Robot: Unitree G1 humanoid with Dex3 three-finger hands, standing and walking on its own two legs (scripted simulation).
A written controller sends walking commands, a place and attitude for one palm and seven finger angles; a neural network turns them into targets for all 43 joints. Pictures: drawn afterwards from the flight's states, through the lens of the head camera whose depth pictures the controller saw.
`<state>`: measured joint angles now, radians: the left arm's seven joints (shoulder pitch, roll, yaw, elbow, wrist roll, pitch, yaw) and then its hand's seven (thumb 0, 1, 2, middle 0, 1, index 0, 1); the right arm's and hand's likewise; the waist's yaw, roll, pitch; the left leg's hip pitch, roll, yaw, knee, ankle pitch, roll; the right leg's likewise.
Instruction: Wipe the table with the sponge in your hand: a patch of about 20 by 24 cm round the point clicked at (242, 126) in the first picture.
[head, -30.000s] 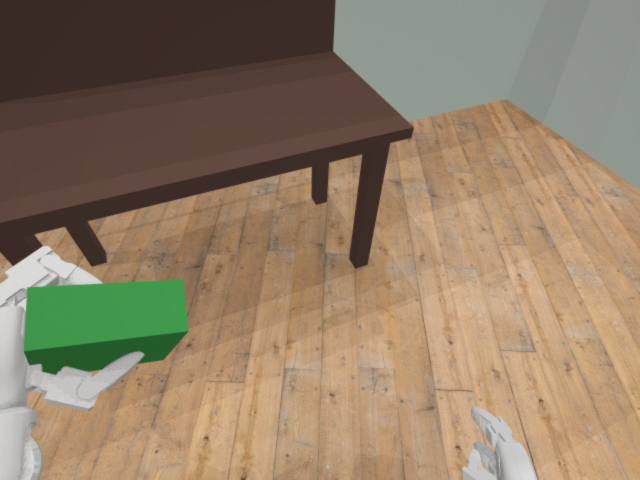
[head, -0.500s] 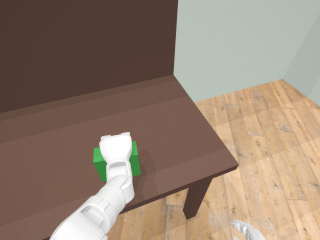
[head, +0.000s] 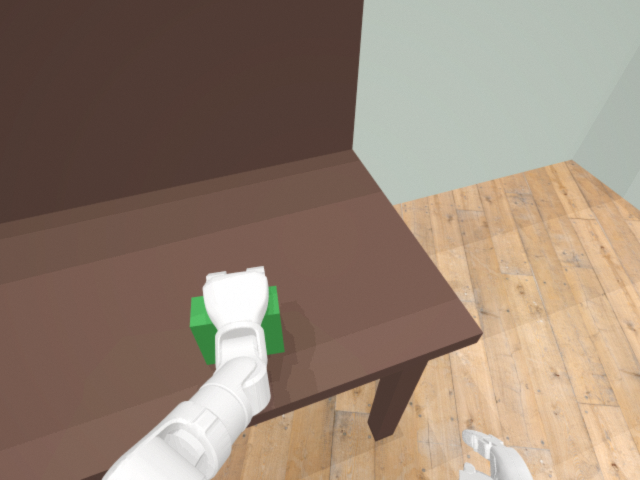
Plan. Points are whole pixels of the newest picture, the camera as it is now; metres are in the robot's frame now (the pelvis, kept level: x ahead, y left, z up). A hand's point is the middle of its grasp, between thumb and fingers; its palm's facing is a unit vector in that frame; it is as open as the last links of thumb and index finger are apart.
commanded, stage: wipe back along the third lane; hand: left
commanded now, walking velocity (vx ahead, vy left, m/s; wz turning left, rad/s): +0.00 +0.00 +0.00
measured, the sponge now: (242, 333) +0.34 +0.16 -0.06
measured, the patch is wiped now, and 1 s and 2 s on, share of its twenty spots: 1.00 1.00 1.00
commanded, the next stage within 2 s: slide back across to the middle lane in 0.30 s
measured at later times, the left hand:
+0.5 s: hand (241, 316) +0.35 +0.15 -0.02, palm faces -0.07 -0.01 -1.00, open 9.5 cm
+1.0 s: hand (213, 334) +0.31 +0.19 -0.02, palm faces -0.07 -0.08 -0.99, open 9.4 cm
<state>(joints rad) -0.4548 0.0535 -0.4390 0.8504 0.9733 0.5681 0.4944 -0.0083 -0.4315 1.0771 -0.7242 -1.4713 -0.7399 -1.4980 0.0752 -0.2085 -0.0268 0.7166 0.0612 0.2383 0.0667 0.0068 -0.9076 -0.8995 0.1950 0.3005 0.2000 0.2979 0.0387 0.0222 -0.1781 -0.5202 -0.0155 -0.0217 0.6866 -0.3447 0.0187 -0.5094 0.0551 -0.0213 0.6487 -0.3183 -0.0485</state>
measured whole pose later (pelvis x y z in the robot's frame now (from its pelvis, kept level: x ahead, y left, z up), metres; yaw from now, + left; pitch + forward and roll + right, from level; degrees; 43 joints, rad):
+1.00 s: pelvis +0.00 +0.00 +0.01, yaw -2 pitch +6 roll +0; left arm -0.21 0.16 -0.32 0.58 1.00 0.50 0.39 0.00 -0.45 1.08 -0.76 -1.44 -0.77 -1.47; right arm 0.05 -0.23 -0.01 0.67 0.07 0.20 0.01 0.01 -0.91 -0.90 0.20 0.30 0.20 0.30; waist 0.04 0.03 -0.14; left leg -0.39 -0.01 0.01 0.58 -0.31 0.02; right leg -0.39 0.06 0.01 0.56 -0.28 -0.05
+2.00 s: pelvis -0.05 -0.02 -0.02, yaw -1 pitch +14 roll -1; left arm -0.65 0.35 -0.09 1.07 1.01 0.28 0.38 0.00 -0.59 1.16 -0.86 -1.36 -0.87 -1.37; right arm 0.21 -0.25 -0.01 0.74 0.07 0.09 -0.05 0.01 -0.91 -0.90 0.20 0.30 0.20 0.30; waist -0.04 0.05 -0.15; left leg -0.73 0.01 -0.02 0.79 -0.32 0.01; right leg -0.72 0.08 -0.02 0.75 -0.28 -0.07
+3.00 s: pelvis -0.05 +0.02 -0.04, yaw -3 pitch +23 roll -4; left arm -1.01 0.55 -0.01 1.34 1.08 0.25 0.32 0.00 -0.59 1.16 -0.86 -1.36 -0.87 -1.37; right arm 0.31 -0.26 0.03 0.73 0.04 0.04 -0.01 0.00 -0.91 -0.90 0.20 0.30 0.20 0.30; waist -0.15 0.05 -0.18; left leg -0.98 0.00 -0.03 0.94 -0.37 0.04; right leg -0.95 0.08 -0.03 0.83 -0.30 -0.02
